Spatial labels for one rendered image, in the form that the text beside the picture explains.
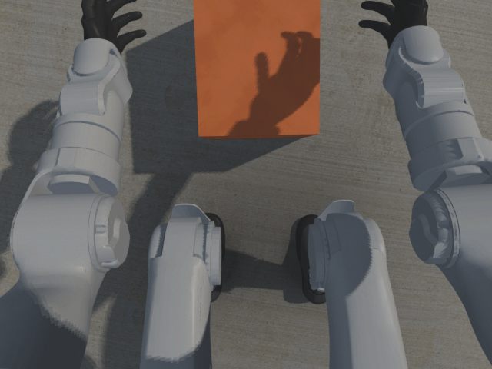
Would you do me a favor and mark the robot right foot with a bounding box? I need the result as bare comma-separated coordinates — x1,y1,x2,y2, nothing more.
296,214,326,304

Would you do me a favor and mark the right robot upper arm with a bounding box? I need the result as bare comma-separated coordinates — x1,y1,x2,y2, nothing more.
409,184,492,365

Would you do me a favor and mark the robot foot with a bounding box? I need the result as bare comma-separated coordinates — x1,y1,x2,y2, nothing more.
296,214,326,304
205,213,225,302

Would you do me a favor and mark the left robot upper arm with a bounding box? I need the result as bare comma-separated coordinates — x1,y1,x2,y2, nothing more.
0,192,130,369

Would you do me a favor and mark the carton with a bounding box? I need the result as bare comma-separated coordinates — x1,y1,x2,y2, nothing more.
193,0,321,140

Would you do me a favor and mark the robot right forearm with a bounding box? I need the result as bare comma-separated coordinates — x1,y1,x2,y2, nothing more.
383,25,492,192

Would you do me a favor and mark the robot left hand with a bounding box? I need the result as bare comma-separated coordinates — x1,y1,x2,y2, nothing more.
81,0,147,54

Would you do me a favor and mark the robot left forearm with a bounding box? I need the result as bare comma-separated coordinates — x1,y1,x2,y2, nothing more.
10,38,132,268

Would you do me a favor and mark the robot left foot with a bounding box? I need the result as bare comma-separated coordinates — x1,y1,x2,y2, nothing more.
205,213,225,302

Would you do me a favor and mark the robot right hand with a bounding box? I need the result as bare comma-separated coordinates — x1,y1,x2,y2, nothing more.
358,0,428,49

